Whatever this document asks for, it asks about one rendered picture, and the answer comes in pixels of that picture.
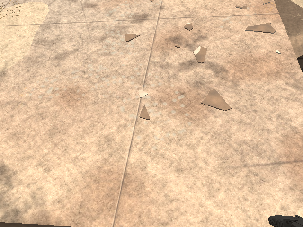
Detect robot right hand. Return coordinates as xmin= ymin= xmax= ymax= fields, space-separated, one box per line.
xmin=268 ymin=215 xmax=303 ymax=227

